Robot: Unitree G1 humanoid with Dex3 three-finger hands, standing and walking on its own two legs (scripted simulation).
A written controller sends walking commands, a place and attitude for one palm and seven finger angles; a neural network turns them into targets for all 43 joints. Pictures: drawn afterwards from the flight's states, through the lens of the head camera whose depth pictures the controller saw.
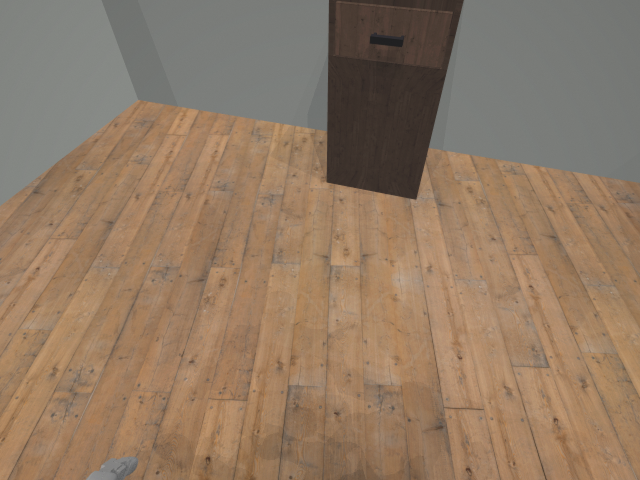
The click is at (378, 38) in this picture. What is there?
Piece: drawer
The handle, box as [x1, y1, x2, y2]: [370, 32, 403, 46]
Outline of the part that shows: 370,36 370,43 396,46 402,45 403,36 395,37 377,35 374,32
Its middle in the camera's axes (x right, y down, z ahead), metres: +0.24 -0.71 +1.37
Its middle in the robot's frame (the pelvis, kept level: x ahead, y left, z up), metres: +1.51 -0.17 -0.04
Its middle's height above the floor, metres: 0.73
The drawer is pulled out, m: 0.00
